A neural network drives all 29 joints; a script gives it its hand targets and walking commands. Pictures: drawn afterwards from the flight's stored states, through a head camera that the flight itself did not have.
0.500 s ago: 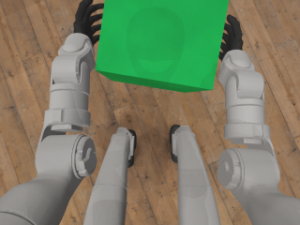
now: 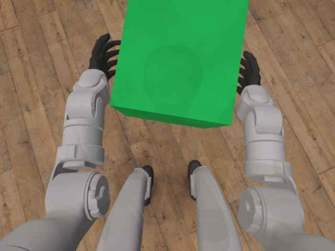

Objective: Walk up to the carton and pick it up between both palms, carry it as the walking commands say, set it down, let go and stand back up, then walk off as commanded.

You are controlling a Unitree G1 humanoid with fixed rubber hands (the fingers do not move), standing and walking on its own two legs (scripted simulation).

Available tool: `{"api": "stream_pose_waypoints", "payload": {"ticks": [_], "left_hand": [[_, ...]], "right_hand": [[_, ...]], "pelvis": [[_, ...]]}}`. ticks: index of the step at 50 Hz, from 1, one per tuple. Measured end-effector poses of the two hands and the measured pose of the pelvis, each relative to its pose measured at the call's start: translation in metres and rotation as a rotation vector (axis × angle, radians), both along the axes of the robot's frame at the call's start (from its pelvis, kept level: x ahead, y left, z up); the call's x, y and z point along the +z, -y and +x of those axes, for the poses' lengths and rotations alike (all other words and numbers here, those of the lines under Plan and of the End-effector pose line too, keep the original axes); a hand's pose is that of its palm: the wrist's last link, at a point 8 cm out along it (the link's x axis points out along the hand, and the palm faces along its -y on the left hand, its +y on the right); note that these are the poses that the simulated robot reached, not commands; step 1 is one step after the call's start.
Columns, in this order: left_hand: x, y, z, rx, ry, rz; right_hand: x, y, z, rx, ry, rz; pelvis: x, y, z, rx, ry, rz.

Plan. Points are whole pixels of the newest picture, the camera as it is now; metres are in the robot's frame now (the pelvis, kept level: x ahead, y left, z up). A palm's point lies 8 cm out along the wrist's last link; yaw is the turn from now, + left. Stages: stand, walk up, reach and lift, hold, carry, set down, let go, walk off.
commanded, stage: reach and lift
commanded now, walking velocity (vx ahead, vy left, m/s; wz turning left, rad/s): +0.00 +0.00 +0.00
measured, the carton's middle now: (177, 62) +0.51 -0.02 -0.07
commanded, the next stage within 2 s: hold in 1.80 s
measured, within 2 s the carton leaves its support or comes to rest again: neither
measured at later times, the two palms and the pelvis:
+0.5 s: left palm (77, 48) +0.44 +0.15 +0.10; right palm (276, 72) +0.41 -0.17 +0.08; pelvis +0.08 +0.00 +0.04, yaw +0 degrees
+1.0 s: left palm (67, 65) +0.41 +0.16 +0.10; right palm (275, 75) +0.40 -0.17 +0.09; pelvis +0.11 +0.00 +0.05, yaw +0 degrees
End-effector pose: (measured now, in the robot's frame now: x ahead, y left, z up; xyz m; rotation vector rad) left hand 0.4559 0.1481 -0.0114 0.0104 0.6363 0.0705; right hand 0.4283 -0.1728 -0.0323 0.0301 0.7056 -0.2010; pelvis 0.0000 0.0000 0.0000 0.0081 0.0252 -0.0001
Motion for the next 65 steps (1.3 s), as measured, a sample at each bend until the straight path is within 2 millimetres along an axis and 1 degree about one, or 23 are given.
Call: {"api": "stream_pose_waypoints", "payload": {"ticks": [5,9,12,14,16,18,21,28,33,38,42,50,65], "left_hand": [[0.018,0.001,-0.006,-0.001,0.014,-0.006],[0.035,0.002,-0.009,-0.007,0.007,-0.013],[0.052,0.004,-0.013,-0.006,-0.011,-0.022],[0.067,0.005,-0.015,-0.007,-0.017,-0.026],[0.083,0.005,-0.015,-0.008,-0.006,-0.032],[0.098,0.005,-0.014,-0.009,0.013,-0.038],[0.108,0.003,-0.012,-0.009,0.023,-0.043],[0.11,0.002,-0.013,-0.029,-0.017,0.012],[0.116,0.004,-0.017,-0.043,-0.019,0.033],[0.117,0.006,-0.024,-0.027,-0.017,0.015],[0.116,0.004,-0.032,-0.005,-0.013,0.0],[0.114,-0.008,-0.044,0.041,-0.02,-0.009],[0.116,-0.01,-0.045,0.05,-0.02,-0.008]], "right_hand": [[0.018,0.001,-0.007,-0.006,0.014,0.0],[0.037,0.002,-0.012,-0.014,0.008,-0.004],[0.054,0.004,-0.018,-0.024,-0.008,0.002],[0.069,0.004,-0.022,-0.033,-0.013,0.008],[0.084,0.004,-0.023,-0.039,0.0,0.013],[0.098,0.004,-0.022,-0.039,0.02,0.013],[0.11,0.003,-0.019,-0.034,0.032,0.004],[0.113,0.001,-0.016,-0.006,-0.015,-0.018],[0.12,0.003,-0.02,0.018,-0.02,-0.049],[0.124,0.006,-0.025,0.015,-0.016,-0.046],[0.125,0.004,-0.028,0.02,-0.01,-0.042],[0.123,-0.007,-0.028,0.053,-0.015,-0.033],[0.122,-0.009,-0.027,0.057,-0.017,-0.027]], "pelvis": [[0.007,0.0,0.005,0.0,0.013,-0.001],[0.013,0.0,0.014,0.0,-0.015,-0.001],[0.019,0.0,0.029,0.0,-0.052,-0.001],[0.023,-0.001,0.042,-0.001,-0.084,-0.002],[0.028,-0.001,0.054,-0.001,-0.103,-0.002],[0.031,0.0,0.062,-0.002,-0.095,-0.002],[0.034,0.0,0.07,-0.002,-0.071,-0.001],[0.041,0.003,0.09,-0.003,-0.05,0.002],[0.048,0.005,0.108,-0.004,-0.03,0.003],[0.051,0.004,0.116,-0.005,-0.009,0.001],[0.052,0.004,0.118,-0.006,0.0,0.0],[0.052,0.004,0.115,-0.006,0.005,0.0],[0.052,0.004,0.115,-0.006,0.005,0.0]]}}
